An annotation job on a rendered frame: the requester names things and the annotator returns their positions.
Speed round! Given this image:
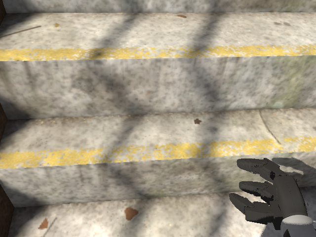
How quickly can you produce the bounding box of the right robot forearm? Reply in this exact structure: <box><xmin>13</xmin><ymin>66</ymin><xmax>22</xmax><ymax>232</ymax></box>
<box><xmin>280</xmin><ymin>214</ymin><xmax>316</xmax><ymax>237</ymax></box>

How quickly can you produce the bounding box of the robot right hand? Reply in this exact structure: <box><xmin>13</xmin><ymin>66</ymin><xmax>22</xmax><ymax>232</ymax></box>
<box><xmin>229</xmin><ymin>158</ymin><xmax>309</xmax><ymax>230</ymax></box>

